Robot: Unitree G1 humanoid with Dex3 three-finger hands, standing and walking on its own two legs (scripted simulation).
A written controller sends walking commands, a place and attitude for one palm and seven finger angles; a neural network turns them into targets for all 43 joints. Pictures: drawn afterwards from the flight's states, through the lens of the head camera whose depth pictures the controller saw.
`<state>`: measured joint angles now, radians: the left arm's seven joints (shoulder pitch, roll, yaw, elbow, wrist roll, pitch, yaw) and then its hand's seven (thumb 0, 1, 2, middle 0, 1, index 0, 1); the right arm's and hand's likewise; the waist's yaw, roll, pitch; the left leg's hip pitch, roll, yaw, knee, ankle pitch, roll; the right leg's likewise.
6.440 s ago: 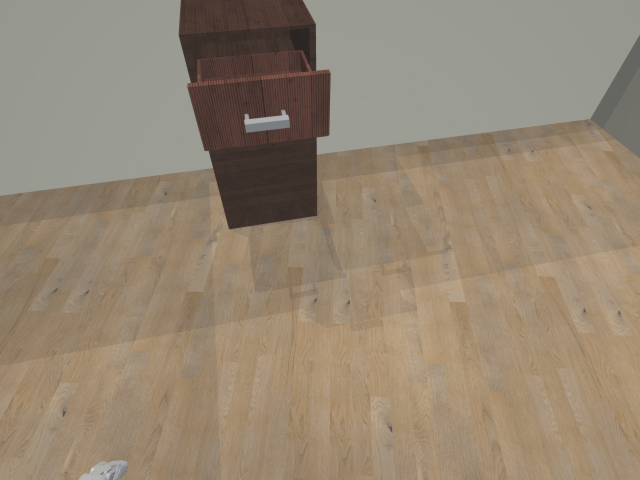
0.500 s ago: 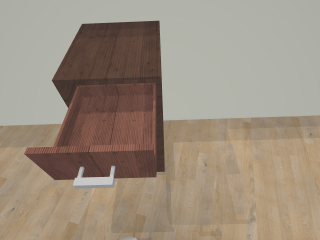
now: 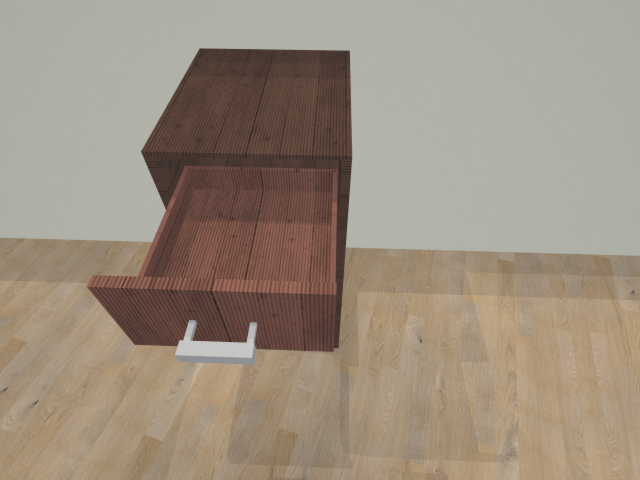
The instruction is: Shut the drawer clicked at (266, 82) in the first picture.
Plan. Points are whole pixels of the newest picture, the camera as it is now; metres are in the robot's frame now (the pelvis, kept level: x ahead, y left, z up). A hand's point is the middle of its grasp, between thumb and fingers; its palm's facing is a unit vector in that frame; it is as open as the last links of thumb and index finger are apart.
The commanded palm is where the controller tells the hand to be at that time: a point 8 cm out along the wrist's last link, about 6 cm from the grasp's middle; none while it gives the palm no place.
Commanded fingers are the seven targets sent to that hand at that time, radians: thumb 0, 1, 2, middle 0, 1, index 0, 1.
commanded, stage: come to a stop and stand still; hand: left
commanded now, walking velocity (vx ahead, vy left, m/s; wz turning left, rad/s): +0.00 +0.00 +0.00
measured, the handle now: (219, 339) +0.31 +0.19 -0.06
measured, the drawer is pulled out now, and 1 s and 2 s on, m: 0.30 0.30 0.30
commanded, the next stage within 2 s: look again from close up in 0.34 s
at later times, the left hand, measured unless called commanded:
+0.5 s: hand out of the picture +0.04 +0.18 -0.18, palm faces +0.00 -0.98 -0.22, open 7.3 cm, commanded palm none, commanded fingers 0.00 0.90 0.90 -0.20 -0.30 -0.20 -0.30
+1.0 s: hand out of the picture +0.01 +0.17 -0.18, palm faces +0.01 -0.98 -0.18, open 7.4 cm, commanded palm none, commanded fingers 0.00 0.90 0.90 -0.20 -0.30 -0.20 -0.30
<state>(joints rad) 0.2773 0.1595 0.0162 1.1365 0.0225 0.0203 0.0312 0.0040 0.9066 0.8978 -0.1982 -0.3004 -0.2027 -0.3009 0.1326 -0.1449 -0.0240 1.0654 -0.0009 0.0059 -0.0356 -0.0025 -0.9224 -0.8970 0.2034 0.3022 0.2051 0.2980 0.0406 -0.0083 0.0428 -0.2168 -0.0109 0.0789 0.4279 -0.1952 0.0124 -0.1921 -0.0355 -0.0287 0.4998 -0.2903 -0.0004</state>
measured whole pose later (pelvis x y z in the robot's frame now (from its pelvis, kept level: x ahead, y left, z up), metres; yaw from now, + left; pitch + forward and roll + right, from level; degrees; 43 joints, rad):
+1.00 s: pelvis +0.02 +0.01 +0.00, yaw +0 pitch -1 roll +0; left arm 0.31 0.16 -0.02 1.08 0.02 0.00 0.03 0.01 0.91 0.90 -0.20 -0.30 -0.20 -0.30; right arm 0.24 -0.17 0.01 1.10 -0.01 -0.02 -0.02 0.01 -0.91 -0.90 0.20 0.30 0.20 0.30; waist 0.01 -0.02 0.04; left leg -0.20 0.01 0.07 0.46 -0.24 0.01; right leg -0.14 -0.01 -0.03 0.46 -0.30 0.00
